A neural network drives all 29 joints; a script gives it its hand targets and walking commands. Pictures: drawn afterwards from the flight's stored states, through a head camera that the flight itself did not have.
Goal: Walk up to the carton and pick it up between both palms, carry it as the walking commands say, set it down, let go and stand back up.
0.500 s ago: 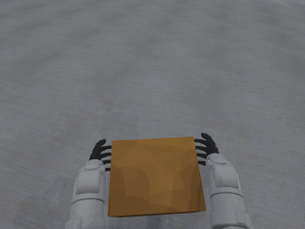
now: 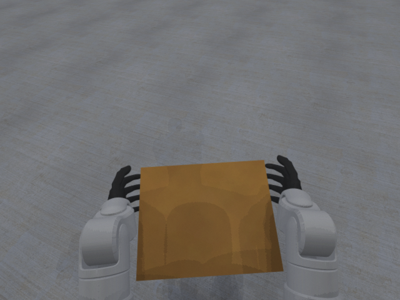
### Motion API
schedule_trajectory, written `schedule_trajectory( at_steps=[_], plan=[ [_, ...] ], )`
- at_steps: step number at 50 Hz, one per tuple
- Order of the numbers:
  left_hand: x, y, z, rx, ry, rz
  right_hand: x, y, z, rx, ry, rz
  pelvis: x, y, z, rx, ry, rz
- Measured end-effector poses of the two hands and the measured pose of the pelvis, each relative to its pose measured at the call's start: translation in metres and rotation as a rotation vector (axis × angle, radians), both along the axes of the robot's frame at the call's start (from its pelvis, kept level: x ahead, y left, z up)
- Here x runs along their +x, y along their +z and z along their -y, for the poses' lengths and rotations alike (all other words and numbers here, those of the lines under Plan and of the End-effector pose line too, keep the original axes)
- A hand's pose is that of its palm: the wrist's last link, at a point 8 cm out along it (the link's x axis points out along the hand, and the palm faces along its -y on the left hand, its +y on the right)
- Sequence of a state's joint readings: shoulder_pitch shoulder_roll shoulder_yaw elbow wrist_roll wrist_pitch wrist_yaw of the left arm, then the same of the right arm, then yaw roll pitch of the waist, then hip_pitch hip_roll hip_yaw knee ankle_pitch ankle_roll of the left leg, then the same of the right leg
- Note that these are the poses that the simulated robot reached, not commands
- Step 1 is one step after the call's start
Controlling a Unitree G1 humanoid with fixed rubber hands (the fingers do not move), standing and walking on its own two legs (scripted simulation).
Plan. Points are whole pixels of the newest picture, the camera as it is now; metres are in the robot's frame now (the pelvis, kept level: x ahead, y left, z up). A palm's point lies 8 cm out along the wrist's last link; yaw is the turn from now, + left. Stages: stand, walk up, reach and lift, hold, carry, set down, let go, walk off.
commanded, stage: carry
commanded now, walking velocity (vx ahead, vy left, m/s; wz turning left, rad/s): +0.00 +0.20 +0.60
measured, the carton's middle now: (205, 221) +0.28 +0.00 +0.02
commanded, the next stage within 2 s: none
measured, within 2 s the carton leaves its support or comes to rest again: neither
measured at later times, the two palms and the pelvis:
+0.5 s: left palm out of the picture +0.12 +0.35 +0.09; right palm (171, 229) +0.22 +0.06 +0.10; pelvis -0.08 +0.12 +0.00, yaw +16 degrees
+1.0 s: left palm out of the picture -0.08 +0.54 +0.08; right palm out of the picture +0.10 +0.30 +0.10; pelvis -0.20 +0.27 +0.01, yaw +31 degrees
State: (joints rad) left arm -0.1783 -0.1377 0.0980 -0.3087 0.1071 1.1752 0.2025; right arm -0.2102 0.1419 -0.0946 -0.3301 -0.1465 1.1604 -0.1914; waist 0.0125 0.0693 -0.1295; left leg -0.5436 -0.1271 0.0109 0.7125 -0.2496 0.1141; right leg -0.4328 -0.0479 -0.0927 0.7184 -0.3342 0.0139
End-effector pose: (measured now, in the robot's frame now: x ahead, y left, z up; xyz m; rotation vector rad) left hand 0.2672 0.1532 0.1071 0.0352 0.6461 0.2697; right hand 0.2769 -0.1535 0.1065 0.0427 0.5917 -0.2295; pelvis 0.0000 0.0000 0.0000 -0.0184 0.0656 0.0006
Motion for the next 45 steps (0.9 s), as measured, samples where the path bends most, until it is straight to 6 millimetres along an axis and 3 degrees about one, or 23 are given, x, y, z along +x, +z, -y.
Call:
schedule_trajectory(
  at_steps=[3, 8, 13, 19, 28, 34, 40, 45],
  plan=[
    [-0.021, -0.005, -0.014, -0.01, 0.024, -0.061, -0.014, -0.004, -0.014, -0.01, 0.027, -0.062, -0.006, 0.005, -0.007, 0.016, 0.048, 0.006],
    [-0.047, -0.006, -0.047, -0.034, 0.073, -0.074, -0.021, 0.008, -0.05, -0.034, 0.071, -0.075, -0.017, 0.009, -0.028, 0.029, 0.113, 0.014],
    [-0.066, -0.011, -0.102, -0.056, 0.143, -0.031, -0.019, 0.014, -0.109, -0.052, 0.133, -0.032, -0.029, -0.001, -0.066, 0.042, 0.188, 0.008],
    [-0.109, -0.023, -0.162, -0.087, 0.259, -0.083, -0.033, 0.0, -0.175, -0.091, 0.252, -0.092, -0.051, 0.002, -0.099, 0.017, 0.218, 0.001],
    [-0.162, -0.014, -0.208, -0.008, 0.312, -0.075, -0.068, -0.015, -0.225, -0.01, 0.311, -0.081, -0.091, -0.001, -0.137, 0.009, 0.311, 0.006],
    [-0.202, -0.003, -0.244, -0.037, 0.362, -0.075, -0.093, 0.006, -0.267, -0.04, 0.365, -0.082, -0.113, 0.015, -0.165, 0.037, 0.391, 0.014],
    [-0.244, -0.004, -0.304, -0.055, 0.433, -0.012, -0.113, 0.019, -0.34, -0.057, 0.43, -0.016, -0.141, 0.006, -0.21, 0.037, 0.493, 0.009],
    [-0.299, -0.026, -0.36, -0.108, 0.544, -0.051, -0.143, 0.002, -0.41, -0.109, 0.539, -0.066, -0.171, 0.0, -0.246, 0.02, 0.518, 0.007]
  ],
)
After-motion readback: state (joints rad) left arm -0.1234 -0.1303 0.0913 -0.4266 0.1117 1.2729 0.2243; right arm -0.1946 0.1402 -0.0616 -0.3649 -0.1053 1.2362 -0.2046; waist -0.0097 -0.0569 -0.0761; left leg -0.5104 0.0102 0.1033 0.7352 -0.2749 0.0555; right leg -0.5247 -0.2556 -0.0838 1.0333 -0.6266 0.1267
